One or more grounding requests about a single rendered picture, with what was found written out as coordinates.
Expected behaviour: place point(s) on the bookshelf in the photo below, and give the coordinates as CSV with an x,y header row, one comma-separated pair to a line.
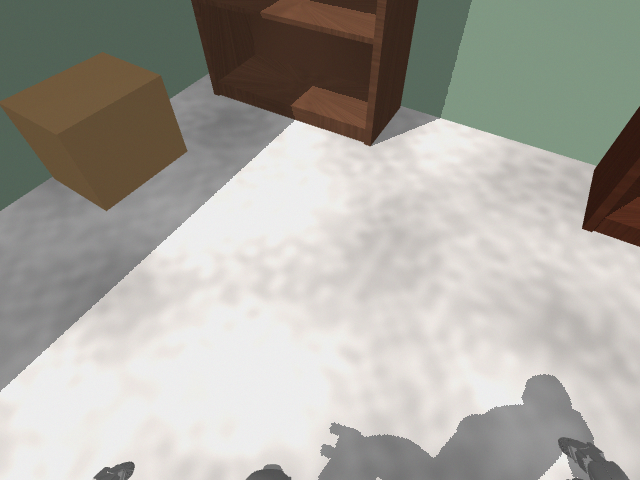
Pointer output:
x,y
613,206
339,65

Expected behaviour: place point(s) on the right robot hand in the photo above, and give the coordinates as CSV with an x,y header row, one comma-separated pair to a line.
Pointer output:
x,y
591,460

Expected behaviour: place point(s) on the left robot hand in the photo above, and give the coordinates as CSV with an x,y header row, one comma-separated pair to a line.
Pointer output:
x,y
122,471

